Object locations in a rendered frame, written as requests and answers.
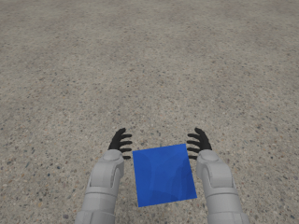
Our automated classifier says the left robot hand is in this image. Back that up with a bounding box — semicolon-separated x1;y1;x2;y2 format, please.
108;128;133;160

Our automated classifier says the robot left forearm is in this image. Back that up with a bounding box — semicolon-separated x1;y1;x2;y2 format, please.
74;149;124;224

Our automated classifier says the robot right forearm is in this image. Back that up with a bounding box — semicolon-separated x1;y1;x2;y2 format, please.
196;149;250;224

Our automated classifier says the right robot hand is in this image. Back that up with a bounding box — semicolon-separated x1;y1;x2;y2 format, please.
186;128;212;161

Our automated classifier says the carton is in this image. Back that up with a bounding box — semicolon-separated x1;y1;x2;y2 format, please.
132;144;197;207

